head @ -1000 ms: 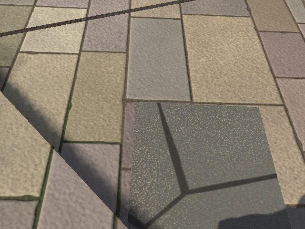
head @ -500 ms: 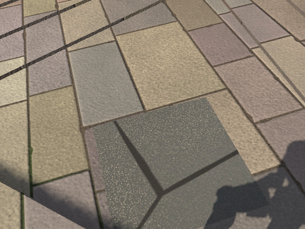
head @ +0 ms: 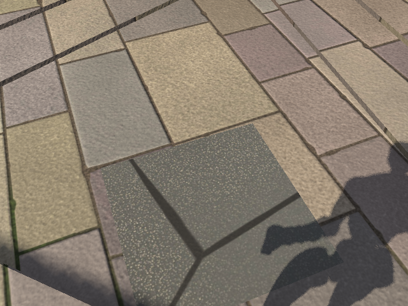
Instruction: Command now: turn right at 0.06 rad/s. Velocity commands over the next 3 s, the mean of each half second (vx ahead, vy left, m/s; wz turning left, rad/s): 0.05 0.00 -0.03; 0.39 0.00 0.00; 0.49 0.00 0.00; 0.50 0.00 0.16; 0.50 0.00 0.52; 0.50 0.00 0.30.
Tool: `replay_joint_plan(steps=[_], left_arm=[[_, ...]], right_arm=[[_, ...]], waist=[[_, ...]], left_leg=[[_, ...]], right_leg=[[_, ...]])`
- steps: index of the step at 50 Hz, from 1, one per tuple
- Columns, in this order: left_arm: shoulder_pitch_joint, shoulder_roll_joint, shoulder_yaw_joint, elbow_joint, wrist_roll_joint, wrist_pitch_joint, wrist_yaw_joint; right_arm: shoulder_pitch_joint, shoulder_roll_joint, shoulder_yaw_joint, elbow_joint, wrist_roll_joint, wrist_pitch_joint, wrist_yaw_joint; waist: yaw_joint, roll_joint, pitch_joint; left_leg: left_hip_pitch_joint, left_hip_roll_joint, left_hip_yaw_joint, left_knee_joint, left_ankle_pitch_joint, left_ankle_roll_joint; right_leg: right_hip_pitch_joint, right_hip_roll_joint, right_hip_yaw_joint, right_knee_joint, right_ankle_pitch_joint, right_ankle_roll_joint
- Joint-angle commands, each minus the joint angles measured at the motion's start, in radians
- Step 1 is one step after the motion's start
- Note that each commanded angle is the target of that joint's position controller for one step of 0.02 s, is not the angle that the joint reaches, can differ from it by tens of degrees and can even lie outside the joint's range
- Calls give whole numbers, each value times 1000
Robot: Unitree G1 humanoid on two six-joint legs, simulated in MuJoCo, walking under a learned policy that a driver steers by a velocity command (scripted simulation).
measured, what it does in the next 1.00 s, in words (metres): walks ahead: right foot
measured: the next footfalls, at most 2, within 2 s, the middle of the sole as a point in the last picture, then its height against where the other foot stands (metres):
right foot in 0.66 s outside the picture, level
left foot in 1.24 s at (182, 297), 0.12 m lower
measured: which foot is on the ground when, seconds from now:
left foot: down 0.00-0.66, up 0.68-1.00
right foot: down 0.00-0.40, up 0.42-0.64, down 0.66-1.00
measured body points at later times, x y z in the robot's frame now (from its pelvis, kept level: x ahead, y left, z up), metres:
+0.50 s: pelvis +0.01 +0.01 +0.01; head +0.03 +0.01 +0.46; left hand +0.11 +0.29 -0.11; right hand +0.14 -0.26 -0.10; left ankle -0.03 +0.12 -0.73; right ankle -0.01 -0.12 -0.70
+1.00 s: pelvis +0.20 -0.03 +0.00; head +0.21 -0.04 +0.45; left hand +0.15 +0.19 -0.13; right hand +0.41 -0.24 -0.09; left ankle +0.35 +0.11 -0.68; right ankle +0.08 -0.14 -0.73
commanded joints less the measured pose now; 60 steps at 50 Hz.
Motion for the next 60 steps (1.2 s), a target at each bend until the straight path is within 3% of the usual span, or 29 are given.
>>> replay_joint_plan(steps=[1,17,18,20,21,22,23,24,26,27,29,31,32,33,34,35,36,38,40,43,46,47,48,49,51,54,56,59,60], left_arm=[[17,113,29,-46,-2,-11,14],[8,149,21,-10,0,-7,20],[26,148,20,0,1,-3,21],[10,188,39,-11,31,2,39],[-38,167,38,-32,50,-3,50],[-84,118,26,-55,65,-16,62],[-131,80,11,-67,76,-29,76],[-141,66,11,-73,79,-41,83],[-100,59,16,-69,97,-52,76],[-72,55,16,-54,102,-47,64],[-74,33,14,-42,75,-47,26],[-22,49,13,-15,47,-69,-6],[29,62,15,-1,42,-81,-12],[122,102,28,17,50,-95,-6],[308,212,57,51,74,-108,21],[410,254,61,33,81,-116,31],[377,177,50,53,83,-124,40],[215,59,10,25,68,-100,46],[145,14,-16,12,71,-90,53],[167,46,-4,20,80,-93,65],[224,70,-1,66,92,-85,24],[241,60,-3,83,115,-84,15],[224,51,-7,72,121,-86,12],[242,22,-16,107,132,-93,22],[355,20,-20,140,97,-88,43],[487,9,-35,210,103,-68,39],[443,57,-31,209,112,-54,13],[392,90,-22,218,80,-61,14],[314,147,27,219,-49,-21,50]], right_arm=[[-53,-119,-38,-77,3,-19,3],[-61,-161,-63,-51,-6,-15,-8],[-41,-160,-63,-40,-7,-12,-11],[68,-248,-103,-6,-38,-5,-41],[153,-256,-111,21,-52,-11,-66],[187,-227,-102,29,-45,-21,-94],[220,-172,-80,29,-42,-31,-120],[221,-119,-60,23,-45,-42,-137],[133,-90,-41,4,-50,-48,-150],[76,-119,-48,-11,-43,-43,-151],[79,-193,-62,0,-40,-18,-139],[57,-239,-70,2,-61,11,-112],[71,-228,-65,6,-73,19,-102],[119,-170,-48,34,-93,11,-95],[187,-56,-19,27,-96,-1,-89],[139,-28,-10,-26,-83,-40,-68],[24,-80,-25,-26,-59,-63,-70],[81,-125,-39,19,-85,-57,-96],[72,-60,-19,11,-106,-36,-89],[31,-51,-17,5,-77,-14,-58],[-44,-22,-2,-32,-76,4,-36],[-7,-22,1,-29,-82,6,-31],[17,-41,-3,-26,-93,2,-29],[0,-46,2,-35,-84,-2,-34],[-78,-50,4,-49,-95,-6,-46],[-237,11,34,-84,-80,0,-43],[-250,0,41,-88,-78,20,-35],[-189,-83,23,-45,-97,34,-50],[-104,-178,-44,-31,95,1,-55]], waist=[[0,10,-52],[-3,3,-44],[-3,7,-37],[-53,58,36],[-93,107,74],[-110,149,110],[-142,157,119],[-134,149,93],[-58,99,91],[-31,74,97],[-14,79,91],[16,52,93],[26,48,67],[63,1,27],[98,-203,-118],[153,-311,-102],[170,-173,72],[68,-87,70],[1,-84,98],[11,-62,88],[30,-93,82],[12,-120,79],[4,-94,73],[6,-67,90],[86,-58,92],[155,-59,155],[142,-68,176],[94,-19,213],[6,-12,246]], left_leg=[[139,97,-98,-70,290,64],[177,54,-87,-70,314,44],[172,57,-97,-99,203,48],[179,104,-189,-215,-276,140],[234,206,-349,-305,-431,222],[287,328,-488,-372,-477,294],[304,395,-554,-421,-422,318],[304,393,-543,-440,-346,309],[252,284,-371,-461,-222,242],[183,221,-261,-463,-178,204],[77,156,-152,-421,-118,176],[16,179,-165,-354,-115,201],[-39,176,-162,-293,-97,211],[-93,137,-133,-141,-83,185],[-179,-3,-28,221,-150,96],[-477,-104,-85,489,-318,58],[-632,-38,-170,636,-264,84],[-539,43,-124,681,-107,102],[-439,83,-120,579,-4,101],[-421,60,-73,361,161,56],[-350,35,-18,236,275,24],[-358,56,-65,306,371,29],[-359,52,-57,344,408,36],[-526,113,-192,258,567,33],[-688,96,-116,141,643,25],[-554,83,-48,-36,744,30],[-290,76,-21,-48,729,37],[-253,95,-56,-127,601,40],[-226,60,-126,-176,479,60]], right_leg=[[-70,-48,9,-89,151,13],[-15,-61,-16,-136,198,14],[-11,-59,-18,-152,114,13],[-116,-20,-49,-87,-197,-22],[-229,-15,-65,10,-222,-25],[-324,-44,-94,89,-178,-28],[-381,-99,-72,222,-203,-29],[-382,-107,-64,354,-246,-37],[-306,-109,-113,344,-205,-59],[-187,-95,-164,234,-185,-65],[26,-59,-222,74,-56,-55],[161,-43,-204,-113,191,-66],[269,-36,-198,-114,181,-72],[377,-81,-146,-86,192,-96],[566,-278,98,-120,348,-254],[673,-464,524,-283,320,-447],[570,-466,457,-324,139,-389],[403,-383,259,-361,-5,-307],[266,-337,147,-404,131,-273],[256,-279,36,-445,223,-262],[178,-256,-39,-422,341,-274],[176,-282,-32,-384,376,-281],[158,-280,-43,-351,384,-281],[294,-303,-9,-277,302,-250],[461,-287,-4,-206,239,-251],[335,-233,-17,-185,154,-225],[124,-223,-30,-212,43,-220],[240,-231,-2,-118,95,-178],[255,-239,4,85,391,-135]])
